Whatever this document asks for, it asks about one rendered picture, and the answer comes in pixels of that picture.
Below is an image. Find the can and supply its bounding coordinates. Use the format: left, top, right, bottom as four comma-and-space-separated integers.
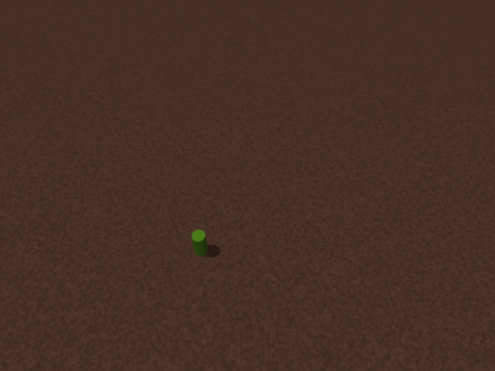
192, 230, 207, 256

